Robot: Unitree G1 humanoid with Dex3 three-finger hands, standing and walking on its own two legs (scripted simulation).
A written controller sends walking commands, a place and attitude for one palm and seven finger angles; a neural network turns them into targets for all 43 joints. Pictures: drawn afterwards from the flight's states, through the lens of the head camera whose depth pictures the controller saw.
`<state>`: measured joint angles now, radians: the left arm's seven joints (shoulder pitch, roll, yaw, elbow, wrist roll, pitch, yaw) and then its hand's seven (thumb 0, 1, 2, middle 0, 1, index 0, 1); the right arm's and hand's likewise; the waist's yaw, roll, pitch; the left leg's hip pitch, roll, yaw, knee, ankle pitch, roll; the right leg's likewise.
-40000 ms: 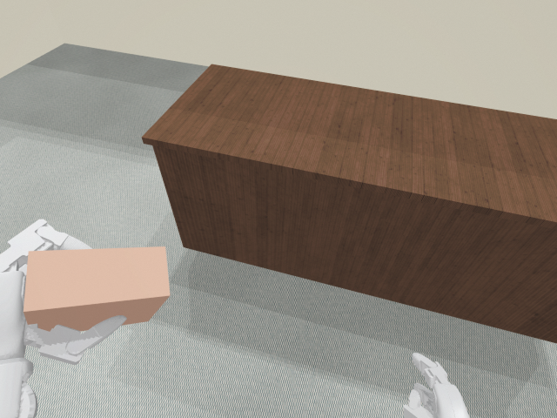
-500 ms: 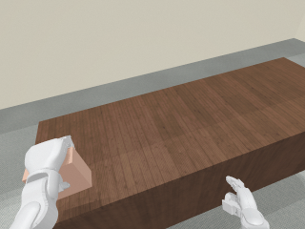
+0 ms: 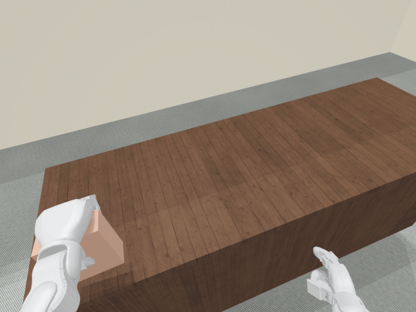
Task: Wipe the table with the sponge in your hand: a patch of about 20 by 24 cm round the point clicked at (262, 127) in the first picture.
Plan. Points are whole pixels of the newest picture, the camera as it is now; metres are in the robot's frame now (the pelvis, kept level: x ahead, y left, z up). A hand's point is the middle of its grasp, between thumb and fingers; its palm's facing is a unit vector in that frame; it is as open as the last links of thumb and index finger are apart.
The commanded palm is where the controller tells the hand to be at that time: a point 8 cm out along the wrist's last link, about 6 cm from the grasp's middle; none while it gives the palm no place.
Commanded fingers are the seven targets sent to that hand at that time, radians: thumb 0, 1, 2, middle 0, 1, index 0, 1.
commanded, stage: move the sponge above the wiping area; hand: left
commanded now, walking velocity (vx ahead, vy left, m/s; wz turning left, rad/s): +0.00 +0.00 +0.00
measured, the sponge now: (87, 253) +0.21 +0.30 +0.00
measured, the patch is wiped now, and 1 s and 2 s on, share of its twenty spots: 0.00 0.00 0.00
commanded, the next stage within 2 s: lower the sponge onto the table in 1.40 s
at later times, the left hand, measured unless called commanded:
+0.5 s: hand (92, 236) +0.23 +0.29 +0.02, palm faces -0.03 -0.13 -0.99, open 10.0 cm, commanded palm +0.20 +0.29 +0.09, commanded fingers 0.00 0.10 1.30 -1.20 -1.60 -1.20 -1.60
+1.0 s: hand (101, 240) +0.23 +0.28 +0.00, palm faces -0.05 -0.13 -0.99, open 10.0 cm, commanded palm +0.20 +0.27 +0.07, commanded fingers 0.00 0.10 1.30 -1.20 -1.60 -1.20 -1.60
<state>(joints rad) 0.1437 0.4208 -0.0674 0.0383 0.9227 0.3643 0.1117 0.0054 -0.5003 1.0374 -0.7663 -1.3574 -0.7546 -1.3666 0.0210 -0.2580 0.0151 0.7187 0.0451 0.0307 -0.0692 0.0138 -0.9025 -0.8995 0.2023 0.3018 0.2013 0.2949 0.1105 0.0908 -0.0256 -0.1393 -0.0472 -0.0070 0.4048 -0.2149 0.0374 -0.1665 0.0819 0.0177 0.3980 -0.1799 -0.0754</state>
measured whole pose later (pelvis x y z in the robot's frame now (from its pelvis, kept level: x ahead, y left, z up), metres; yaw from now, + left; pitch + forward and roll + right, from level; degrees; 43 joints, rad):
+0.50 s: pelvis +0.01 +0.02 +0.00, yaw +0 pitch -1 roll +0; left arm 0.11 0.35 -0.15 0.10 0.96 0.41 0.16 0.01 -0.50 1.04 -0.77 -1.36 -0.75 -1.37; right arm 0.00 -0.23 0.03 0.71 0.04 0.05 -0.05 0.01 -0.90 -0.90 0.20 0.30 0.20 0.30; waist 0.12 0.08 -0.05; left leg -0.16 -0.06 -0.01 0.41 -0.22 0.06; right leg -0.19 0.07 0.02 0.40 -0.19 -0.06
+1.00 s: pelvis +0.01 +0.01 +0.00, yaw +0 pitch -1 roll +0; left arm 0.09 0.31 -0.20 0.18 0.97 0.44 0.22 0.01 -0.50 1.04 -0.77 -1.36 -0.75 -1.37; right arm 0.00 -0.23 0.02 0.72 0.05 0.07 -0.04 0.01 -0.90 -0.90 0.20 0.30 0.20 0.29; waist 0.11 0.07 -0.06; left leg -0.19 -0.06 -0.01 0.44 -0.24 0.05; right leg -0.21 0.07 0.02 0.43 -0.21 -0.06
